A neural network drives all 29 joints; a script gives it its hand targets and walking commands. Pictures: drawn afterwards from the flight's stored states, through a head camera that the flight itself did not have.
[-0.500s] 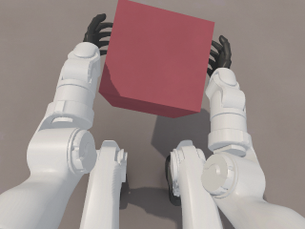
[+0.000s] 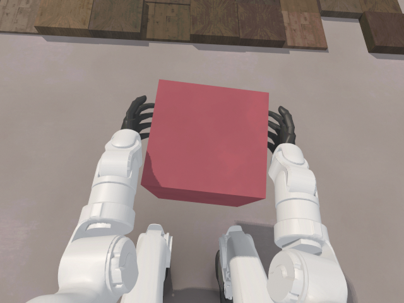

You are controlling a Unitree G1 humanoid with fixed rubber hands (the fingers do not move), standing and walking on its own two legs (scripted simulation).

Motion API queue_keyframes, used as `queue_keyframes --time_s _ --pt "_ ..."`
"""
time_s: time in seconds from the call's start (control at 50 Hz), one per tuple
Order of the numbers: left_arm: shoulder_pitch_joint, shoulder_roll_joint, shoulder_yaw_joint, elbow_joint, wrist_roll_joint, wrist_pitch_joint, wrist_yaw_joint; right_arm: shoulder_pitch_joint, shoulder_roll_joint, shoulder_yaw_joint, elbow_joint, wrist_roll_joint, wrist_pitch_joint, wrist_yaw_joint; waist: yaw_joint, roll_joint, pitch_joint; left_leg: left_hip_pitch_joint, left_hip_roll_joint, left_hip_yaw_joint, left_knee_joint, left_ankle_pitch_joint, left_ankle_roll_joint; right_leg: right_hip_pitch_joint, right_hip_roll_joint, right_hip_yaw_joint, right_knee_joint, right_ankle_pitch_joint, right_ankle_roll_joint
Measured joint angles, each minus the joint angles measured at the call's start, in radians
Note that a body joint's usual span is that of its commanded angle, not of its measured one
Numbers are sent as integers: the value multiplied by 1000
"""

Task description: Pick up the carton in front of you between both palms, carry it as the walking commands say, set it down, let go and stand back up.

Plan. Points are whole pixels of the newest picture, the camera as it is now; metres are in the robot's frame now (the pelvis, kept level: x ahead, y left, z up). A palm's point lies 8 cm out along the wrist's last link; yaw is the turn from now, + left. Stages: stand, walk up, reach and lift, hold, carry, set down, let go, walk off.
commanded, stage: reach and lift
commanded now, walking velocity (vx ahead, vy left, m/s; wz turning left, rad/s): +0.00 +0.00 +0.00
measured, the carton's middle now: (204, 153) +0.44 -0.01 -0.12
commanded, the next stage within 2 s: hold in 1.84 s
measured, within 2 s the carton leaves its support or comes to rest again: neither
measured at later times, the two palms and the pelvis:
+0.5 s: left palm (103, 125) +0.39 +0.14 +0.11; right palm (329, 132) +0.39 -0.16 +0.12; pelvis +0.04 +0.00 +0.14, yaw +1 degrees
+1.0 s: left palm (51, 110) +0.35 +0.14 +0.22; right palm (402, 110) +0.36 -0.15 +0.23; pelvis +0.06 -0.01 +0.20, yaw +0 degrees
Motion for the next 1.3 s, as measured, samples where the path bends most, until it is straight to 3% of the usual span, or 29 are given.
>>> queue_keyframes --time_s 0.52,0.88,1.04,1.3 --pt "395 -109 -27 -115 11 -13 7 330 45 103 -30 -40 -7 37 22 -4 58 799 17 7 -575 108 8 785 -15 19 -562 112 -23" --pt "576 -149 -85 -287 38 162 1 473 48 201 -153 -80 169 68 43 3 160 1408 30 5 -1002 242 8 1387 -27 24 -980 243 -33" --pt "523 -163 -40 -256 96 207 -24 424 63 149 -121 -140 208 89 47 4 221 1486 33 4 -1037 263 9 1467 -26 24 -1018 266 -34" --pt "507 -168 -41 -294 96 209 -28 415 66 149 -164 -141 209 96 46 3 261 1509 31 9 -1069 280 12 1488 -30 31 -1048 284 -30"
